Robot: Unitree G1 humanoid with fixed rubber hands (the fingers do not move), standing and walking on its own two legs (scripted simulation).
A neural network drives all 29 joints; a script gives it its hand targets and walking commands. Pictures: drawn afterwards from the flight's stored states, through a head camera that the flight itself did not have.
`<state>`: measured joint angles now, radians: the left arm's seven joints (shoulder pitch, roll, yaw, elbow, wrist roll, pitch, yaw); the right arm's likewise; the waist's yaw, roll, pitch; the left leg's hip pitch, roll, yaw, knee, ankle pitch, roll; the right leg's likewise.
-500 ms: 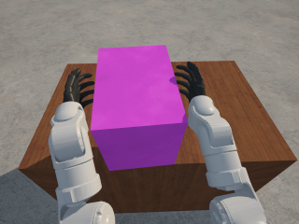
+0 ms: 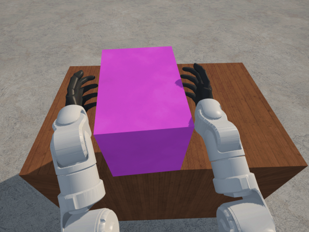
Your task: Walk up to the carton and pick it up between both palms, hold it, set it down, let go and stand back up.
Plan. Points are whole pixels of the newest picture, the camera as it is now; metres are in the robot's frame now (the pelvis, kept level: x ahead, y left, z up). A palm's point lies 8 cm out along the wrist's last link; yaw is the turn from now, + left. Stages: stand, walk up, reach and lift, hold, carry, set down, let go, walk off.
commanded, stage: hold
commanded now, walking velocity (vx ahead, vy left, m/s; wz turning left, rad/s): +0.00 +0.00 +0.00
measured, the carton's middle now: (142, 111) +0.42 -0.01 +0.10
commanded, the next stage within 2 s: none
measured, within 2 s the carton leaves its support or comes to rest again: neither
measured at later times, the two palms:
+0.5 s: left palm (60, 109) +0.34 +0.16 +0.21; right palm (195, 88) +0.35 -0.12 +0.22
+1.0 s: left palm (67, 107) +0.34 +0.15 +0.21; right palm (199, 91) +0.36 -0.13 +0.20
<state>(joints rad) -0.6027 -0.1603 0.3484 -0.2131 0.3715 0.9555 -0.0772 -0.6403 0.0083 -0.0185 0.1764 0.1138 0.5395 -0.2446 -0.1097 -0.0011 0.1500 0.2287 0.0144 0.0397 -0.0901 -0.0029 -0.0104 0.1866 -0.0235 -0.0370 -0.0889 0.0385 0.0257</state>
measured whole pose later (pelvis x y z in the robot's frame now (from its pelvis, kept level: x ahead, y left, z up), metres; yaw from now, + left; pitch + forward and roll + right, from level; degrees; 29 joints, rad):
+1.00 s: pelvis -0.02 -0.02 +0.00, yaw +5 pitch -9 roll -1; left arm -0.72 -0.08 0.28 0.01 0.41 0.82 -0.05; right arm -0.72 0.02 -0.10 0.38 0.13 0.35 -0.25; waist -0.12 -0.09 0.12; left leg 0.03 0.03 -0.06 0.25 -0.13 -0.03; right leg 0.09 -0.01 -0.13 0.12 -0.06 0.00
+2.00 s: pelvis -0.02 -0.01 +0.00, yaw +1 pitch -6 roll +0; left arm -0.57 -0.12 0.29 -0.21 0.30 1.00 -0.02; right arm -0.62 0.02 -0.03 0.16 0.17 0.59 -0.29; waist -0.07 -0.02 0.09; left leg 0.16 0.02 0.01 -0.09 0.04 -0.02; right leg 0.13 -0.02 -0.06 -0.08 0.06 0.01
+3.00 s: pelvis +0.00 +0.00 +0.00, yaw +0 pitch -8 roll +0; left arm -0.56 -0.15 0.30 -0.27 0.35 1.01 -0.06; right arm -0.60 0.01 0.00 0.14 0.15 0.55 -0.27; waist -0.09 -0.03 0.15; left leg 0.24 0.02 0.05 -0.09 0.00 -0.01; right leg 0.20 -0.02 -0.03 -0.09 0.04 0.02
